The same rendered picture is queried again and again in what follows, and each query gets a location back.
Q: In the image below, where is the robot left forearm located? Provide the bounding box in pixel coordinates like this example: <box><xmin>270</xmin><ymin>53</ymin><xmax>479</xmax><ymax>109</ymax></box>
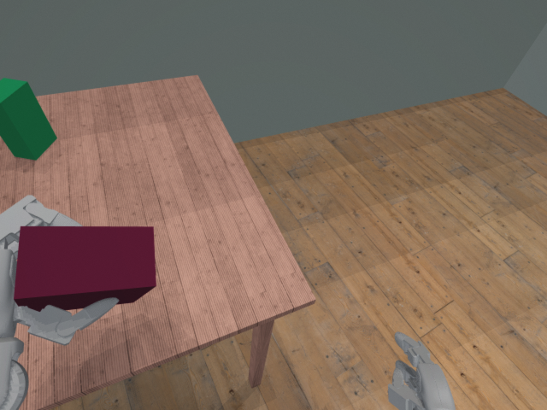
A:
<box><xmin>0</xmin><ymin>337</ymin><xmax>29</xmax><ymax>410</ymax></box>

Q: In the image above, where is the table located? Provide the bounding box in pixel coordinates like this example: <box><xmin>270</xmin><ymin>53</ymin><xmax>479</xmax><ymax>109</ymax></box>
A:
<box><xmin>0</xmin><ymin>75</ymin><xmax>316</xmax><ymax>410</ymax></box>

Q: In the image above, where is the robot right hand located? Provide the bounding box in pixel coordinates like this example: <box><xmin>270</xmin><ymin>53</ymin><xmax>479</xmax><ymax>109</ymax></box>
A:
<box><xmin>388</xmin><ymin>331</ymin><xmax>456</xmax><ymax>410</ymax></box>

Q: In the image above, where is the robot left hand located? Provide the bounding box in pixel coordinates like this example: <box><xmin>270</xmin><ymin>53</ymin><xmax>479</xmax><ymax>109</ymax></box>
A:
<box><xmin>0</xmin><ymin>195</ymin><xmax>119</xmax><ymax>346</ymax></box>

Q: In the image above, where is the sponge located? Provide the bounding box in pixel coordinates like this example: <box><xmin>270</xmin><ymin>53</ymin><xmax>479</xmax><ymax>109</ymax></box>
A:
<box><xmin>14</xmin><ymin>226</ymin><xmax>156</xmax><ymax>312</ymax></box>

